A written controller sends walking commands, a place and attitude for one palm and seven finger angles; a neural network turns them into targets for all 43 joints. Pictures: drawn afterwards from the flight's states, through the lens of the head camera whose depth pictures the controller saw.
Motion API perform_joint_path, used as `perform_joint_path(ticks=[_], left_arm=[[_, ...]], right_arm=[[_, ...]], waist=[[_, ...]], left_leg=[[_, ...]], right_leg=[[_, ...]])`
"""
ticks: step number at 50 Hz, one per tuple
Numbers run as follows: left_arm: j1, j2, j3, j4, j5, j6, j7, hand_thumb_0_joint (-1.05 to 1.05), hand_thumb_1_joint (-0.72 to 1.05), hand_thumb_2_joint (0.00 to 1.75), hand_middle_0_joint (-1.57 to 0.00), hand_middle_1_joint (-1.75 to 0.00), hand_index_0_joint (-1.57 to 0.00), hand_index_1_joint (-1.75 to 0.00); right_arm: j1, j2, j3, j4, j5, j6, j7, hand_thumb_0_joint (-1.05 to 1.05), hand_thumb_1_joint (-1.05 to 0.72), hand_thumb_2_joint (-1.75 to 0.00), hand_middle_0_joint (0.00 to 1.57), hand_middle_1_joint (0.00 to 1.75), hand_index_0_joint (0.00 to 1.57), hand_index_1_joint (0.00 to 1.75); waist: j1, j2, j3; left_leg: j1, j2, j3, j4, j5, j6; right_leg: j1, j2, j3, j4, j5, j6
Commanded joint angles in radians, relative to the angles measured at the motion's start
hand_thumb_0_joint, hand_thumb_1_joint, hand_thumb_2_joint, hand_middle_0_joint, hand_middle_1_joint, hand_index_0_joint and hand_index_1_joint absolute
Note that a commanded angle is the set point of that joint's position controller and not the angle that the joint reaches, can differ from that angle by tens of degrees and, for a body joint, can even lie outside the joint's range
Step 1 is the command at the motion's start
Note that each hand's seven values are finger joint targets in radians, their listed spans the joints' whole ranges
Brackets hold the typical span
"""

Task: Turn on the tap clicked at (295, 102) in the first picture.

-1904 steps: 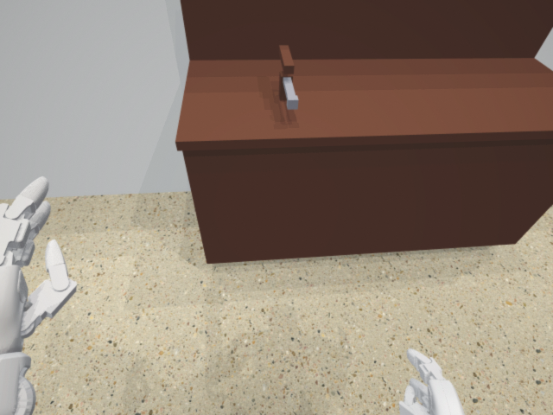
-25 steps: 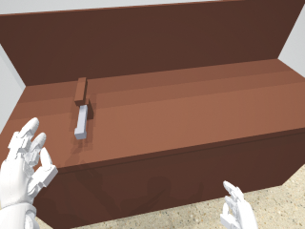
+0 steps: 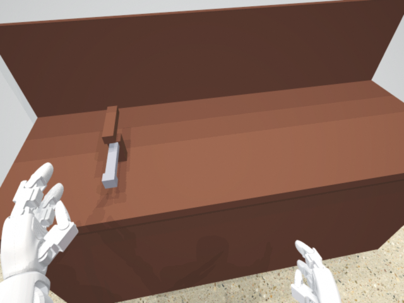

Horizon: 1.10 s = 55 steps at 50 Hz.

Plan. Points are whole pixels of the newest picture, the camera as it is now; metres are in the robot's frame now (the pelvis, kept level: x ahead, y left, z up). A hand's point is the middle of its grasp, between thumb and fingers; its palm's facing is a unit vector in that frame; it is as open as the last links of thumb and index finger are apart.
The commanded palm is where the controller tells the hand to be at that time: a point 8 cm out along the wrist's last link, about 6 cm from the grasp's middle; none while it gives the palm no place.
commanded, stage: turn the palm inward beside the body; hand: left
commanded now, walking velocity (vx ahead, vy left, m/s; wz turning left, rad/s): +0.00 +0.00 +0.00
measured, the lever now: (110, 180) +0.36 +0.28 +0.03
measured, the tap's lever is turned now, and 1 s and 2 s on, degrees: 0 0 0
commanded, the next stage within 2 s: reach beside the lever's end, fingers flat in 0.22 s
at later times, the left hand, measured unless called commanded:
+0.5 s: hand (80, 227) +0.19 +0.22 +0.13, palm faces +0.49 -0.87 -0.11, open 7.4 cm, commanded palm +0.15 +0.26 +0.14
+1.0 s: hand (78, 212) +0.23 +0.26 +0.11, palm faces +0.52 -0.85 -0.10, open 7.4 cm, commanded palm +0.19 +0.30 +0.10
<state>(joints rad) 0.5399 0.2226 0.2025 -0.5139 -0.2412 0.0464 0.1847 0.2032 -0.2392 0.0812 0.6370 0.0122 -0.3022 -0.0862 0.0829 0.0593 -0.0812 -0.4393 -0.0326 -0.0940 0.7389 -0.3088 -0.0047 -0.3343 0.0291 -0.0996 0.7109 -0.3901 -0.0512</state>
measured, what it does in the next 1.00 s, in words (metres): stands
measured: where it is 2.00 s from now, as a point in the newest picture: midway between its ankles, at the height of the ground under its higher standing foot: outside the picture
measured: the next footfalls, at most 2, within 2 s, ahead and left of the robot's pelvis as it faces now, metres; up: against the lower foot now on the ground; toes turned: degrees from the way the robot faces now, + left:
none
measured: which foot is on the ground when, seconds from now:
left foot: down 0.00-1.00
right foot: down 0.00-1.00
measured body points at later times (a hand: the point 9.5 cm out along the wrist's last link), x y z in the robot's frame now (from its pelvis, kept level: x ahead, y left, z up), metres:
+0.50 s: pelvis +0.01 -0.02 +0.00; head -0.01 -0.04 +0.45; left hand +0.16 +0.27 +0.14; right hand +0.21 -0.23 -0.06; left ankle +0.05 +0.12 -0.71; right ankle -0.01 -0.09 -0.71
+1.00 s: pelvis +0.00 -0.01 +0.00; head +0.00 -0.02 +0.45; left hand +0.19 +0.30 +0.11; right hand +0.18 -0.24 -0.08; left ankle +0.05 +0.12 -0.71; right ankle -0.01 -0.09 -0.71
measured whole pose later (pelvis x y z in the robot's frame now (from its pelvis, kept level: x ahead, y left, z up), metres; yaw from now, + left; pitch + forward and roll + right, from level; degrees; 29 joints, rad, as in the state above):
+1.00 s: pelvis +0.00 -0.01 +0.00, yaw -1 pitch +4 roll -1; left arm 0.33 0.24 0.31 -0.13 -0.26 -0.11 0.16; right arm 0.21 -0.26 0.05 0.67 0.01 -0.27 -0.08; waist 0.05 0.05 -0.08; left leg -0.51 -0.01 -0.09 0.76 -0.31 -0.02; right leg -0.41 0.05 -0.10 0.73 -0.39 -0.07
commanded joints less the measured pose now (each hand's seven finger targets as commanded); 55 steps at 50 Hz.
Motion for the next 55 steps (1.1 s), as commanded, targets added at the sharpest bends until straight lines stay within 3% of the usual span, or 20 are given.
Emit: perform_joint_path(ticks=[1, 3, 5, 6, 7, 11, 14, 18, 21, 26, 30, 31, 32, 36, 40, 42, 43, 44, 46, 55], left_arm=[[-0.071, 0.153, 0.119, -0.228, 0.009, -0.055, 0.010, 0.00, 0.90, 0.90, -0.20, -0.30, -0.20, -0.30], [-0.078, 0.130, 0.097, -0.218, 0.010, -0.068, 0.014, 0.00, 0.90, 0.90, -0.20, -0.30, -0.20, -0.30], [-0.085, 0.134, 0.099, -0.226, 0.010, -0.083, 0.018, 0.00, 0.90, 0.90, -0.20, -0.30, -0.20, -0.30], [-0.076, 0.146, 0.108, -0.225, 0.019, -0.084, 0.018, 0.00, 0.90, 0.90, -0.20, -0.30, -0.20, -0.30], [-0.085, 0.122, 0.084, -0.239, 0.020, -0.091, 0.018, 0.00, 0.90, 0.90, -0.20, -0.30, -0.20, -0.30], [-0.051, 0.139, 0.104, -0.216, 0.014, -0.087, 0.008, 0.00, 0.90, 0.90, -0.20, -0.30, -0.20, -0.30], [-0.043, 0.122, 0.092, -0.197, -0.003, -0.077, -0.008, 0.00, 0.90, 0.90, -0.20, -0.30, -0.20, -0.30], [-0.040, 0.128, 0.115, -0.169, -0.002, -0.073, -0.006, 0.00, 0.90, 0.90, -0.20, -0.30, -0.20, -0.30], [-0.059, 0.152, 0.144, -0.140, 0.000, -0.085, -0.002, 0.00, 0.90, 0.90, -0.20, -0.30, -0.20, -0.30], [-0.133, 0.149, 0.127, -0.129, 0.007, -0.145, -0.003, 0.00, 0.90, 0.90, -0.20, -0.30, -0.20, -0.30], [-0.190, 0.167, 0.153, -0.037, -0.008, -0.179, -0.015, 0.00, 0.90, 0.90, -0.20, -0.30, -0.20, -0.30], [-0.213, 0.185, 0.164, -0.017, -0.003, -0.178, -0.016, 0.00, 0.90, 0.90, -0.20, -0.30, -0.20, -0.30], [-0.243, 0.160, 0.139, -0.012, -0.003, -0.182, -0.018, 0.00, 0.90, 0.90, -0.20, -0.30, -0.20, -0.30], [-0.247, 0.204, 0.190, 0.071, -0.012, -0.166, -0.024, 0.00, 0.90, 0.90, -0.20, -0.30, -0.20, -0.30], [-0.265, 0.201, 0.201, 0.112, -0.018, -0.170, -0.026, 0.00, 0.90, 0.90, -0.20, -0.29, -0.20, -0.29], [-0.309, 0.200, 0.198, 0.111, -0.011, -0.185, -0.021, 0.00, 0.90, 0.90, -0.19, -0.29, -0.19, -0.29], [-0.307, 0.215, 0.218, 0.140, -0.013, -0.193, -0.017, 0.00, 0.90, 0.90, -0.19, -0.28, -0.19, -0.28], [-0.321, 0.201, 0.203, 0.129, -0.010, -0.207, -0.018, 0.00, 0.90, 0.90, -0.19, -0.28, -0.19, -0.28], [-0.307, 0.218, 0.228, 0.165, -0.010, -0.221, -0.016, 0.00, 0.90, 0.90, -0.19, -0.28, -0.19, -0.28], [-0.392, 0.189, 0.180, 0.235, 0.001, -0.267, -0.033, 0.00, 0.90, 0.90, -0.18, -0.25, -0.18, -0.25]], right_arm=[[-0.150, -0.109, -0.056, -0.169, 0.007, -0.054, -0.015, 0.00, -0.90, -0.90, 0.20, 0.30, 0.20, 0.30], [-0.148, -0.106, -0.055, -0.174, 0.006, -0.053, -0.011, 0.00, -0.90, -0.90, 0.20, 0.30, 0.20, 0.30], [-0.146, -0.107, -0.057, -0.171, 0.002, -0.056, -0.010, 0.00, -0.90, -0.90, 0.20, 0.30, 0.20, 0.30], [-0.147, -0.106, -0.058, -0.166, 0.007, -0.057, -0.009, 0.00, -0.90, -0.90, 0.20, 0.30, 0.20, 0.30], [-0.141, -0.104, -0.055, -0.169, 0.004, -0.057, -0.007, 0.00, -0.90, -0.90, 0.20, 0.30, 0.20, 0.30], [-0.134, -0.108, -0.059, -0.169, 0.006, -0.056, -0.007, 0.00, -0.90, -0.90, 0.20, 0.30, 0.20, 0.30], [-0.134, -0.112, -0.062, -0.175, 0.005, -0.052, -0.010, 0.00, -0.90, -0.90, 0.20, 0.30, 0.20, 0.30], [-0.127, -0.109, -0.066, -0.169, 0.007, -0.042, -0.010, 0.00, -0.90, -0.90, 0.20, 0.30, 0.20, 0.30], [-0.126, -0.110, -0.067, -0.161, 0.008, -0.035, -0.012, 0.00, -0.90, -0.90, 0.20, 0.30, 0.20, 0.30], [-0.123, -0.112, -0.069, -0.158, 0.003, -0.045, -0.008, 0.00, -0.90, -0.90, 0.20, 0.30, 0.20, 0.30], [-0.126, -0.118, -0.072, -0.140, 0.002, -0.048, -0.015, 0.00, -0.90, -0.90, 0.20, 0.30, 0.20, 0.30], [-0.133, -0.117, -0.071, -0.132, 0.007, -0.048, -0.019, 0.00, -0.90, -0.90, 0.20, 0.30, 0.20, 0.30], [-0.133, -0.114, -0.070, -0.132, 0.007, -0.047, -0.020, 0.00, -0.90, -0.90, 0.20, 0.30, 0.20, 0.30], [-0.133, -0.118, -0.073, -0.124, 0.007, -0.042, -0.025, 0.00, -0.90, -0.90, 0.20, 0.30, 0.20, 0.30], [-0.131, -0.117, -0.074, -0.128, 0.006, -0.033, -0.021, 0.00, -0.90, -0.90, 0.20, 0.30, 0.20, 0.30], [-0.129, -0.115, -0.074, -0.127, 0.004, -0.031, -0.018, 0.00, -0.90, -0.90, 0.20, 0.30, 0.20, 0.30], [-0.124, -0.118, -0.077, -0.122, 0.003, -0.030, -0.017, 0.00, -0.90, -0.90, 0.20, 0.30, 0.20, 0.30], [-0.127, -0.118, -0.078, -0.124, 0.002, -0.030, -0.014, 0.00, -0.90, -0.90, 0.20, 0.30, 0.20, 0.30], [-0.119, -0.123, -0.082, -0.120, 0.001, -0.030, -0.010, 0.00, -0.90, -0.90, 0.20, 0.30, 0.20, 0.30], [-0.108, -0.135, -0.087, -0.116, -0.005, -0.025, -0.004, 0.00, -0.90, -0.90, 0.20, 0.30, 0.20, 0.30]], waist=[[0.002, -0.017, -0.042], [-0.005, -0.037, -0.029], [-0.007, -0.022, -0.039], [-0.001, 0.016, -0.037], [-0.008, 0.018, -0.049], [0.002, -0.004, -0.064], [-0.006, -0.069, -0.065], [0.000, -0.046, -0.054], [0.001, -0.037, -0.031], [-0.021, -0.015, -0.043], [-0.033, -0.061, -0.037], [-0.034, -0.032, -0.026], [-0.041, -0.040, -0.037], [-0.027, -0.028, -0.063], [-0.022, -0.036, -0.077], [-0.028, -0.009, -0.091], [-0.030, -0.038, -0.082], [-0.030, -0.008, -0.097], [-0.027, -0.034, -0.100], [-0.051, -0.009, -0.103]], left_leg=[[0.086, 0.014, -0.006, -0.116, 0.055, 0.037], [0.083, 0.016, -0.006, -0.112, 0.044, 0.036], [0.086, 0.013, -0.004, -0.104, 0.051, 0.038], [0.090, 0.013, 0.002, -0.103, 0.053, 0.037], [0.097, 0.012, -0.001, -0.104, 0.069, 0.035], [0.091, 0.010, 0.004, -0.095, 0.099, 0.038], [0.088, 0.010, 0.013, -0.081, 0.121, 0.043], [0.086, 0.009, 0.018, -0.080, 0.146, 0.038], [0.074, 0.005, 0.019, -0.079, 0.137, 0.040], [0.071, 0.001, 0.021, -0.063, 0.113, 0.043], [0.041, 0.000, 0.018, -0.054, 0.059, 0.044], [0.037, -0.001, 0.021, -0.055, 0.046, 0.044], [0.044, -0.002, 0.019, -0.060, 0.042, 0.043], [0.023, -0.004, 0.021, -0.055, 0.051, 0.042], [0.018, -0.001, 0.022, -0.061, 0.061, 0.038], [0.025, -0.004, 0.024, -0.060, 0.069, 0.038], [0.017, -0.001, 0.022, -0.057, 0.066, 0.038], [0.023, -0.002, 0.025, -0.056, 0.073, 0.037], [0.013, -0.002, 0.025, -0.052, 0.082, 0.039], [0.007, 0.000, 0.015, -0.054, 0.046, 0.039]], right_leg=[[-0.051, -0.034, 0.034, -0.169, 0.118, 0.026], [-0.065, -0.034, 0.031, -0.169, 0.104, 0.028], [-0.063, -0.035, 0.038, -0.171, 0.109, 0.027], [-0.061, -0.036, 0.042, -0.174, 0.108, 0.025], [-0.054, -0.038, 0.037, -0.162, 0.129, 0.023], [-0.031, -0.039, 0.042, -0.164, 0.175, 0.024], [-0.024, -0.043, 0.049, -0.172, 0.229, 0.034], [-0.018, -0.045, 0.050, -0.166, 0.265, 0.033], [-0.028, -0.044, 0.060, -0.174, 0.255, 0.033], [-0.056, -0.044, 0.068, -0.168, 0.226, 0.036], [-0.072, -0.046, 0.088, -0.187, 0.160, 0.042], [-0.074, -0.048, 0.100, -0.197, 0.137, 0.041], [-0.073, -0.049, 0.095, -0.192, 0.135, 0.041], [-0.049, -0.054, 0.119, -0.198, 0.146, 0.042], [-0.043, -0.050, 0.107, -0.186, 0.164, 0.042], [-0.045, -0.049, 0.104, -0.175, 0.176, 0.040], [-0.052, -0.045, 0.101, -0.174, 0.174, 0.041], [-0.052, -0.045, 0.096, -0.165, 0.183, 0.038], [-0.050, -0.043, 0.096, -0.160, 0.199, 0.039], [-0.103, -0.030, 0.073, -0.132, 0.148, 0.033]])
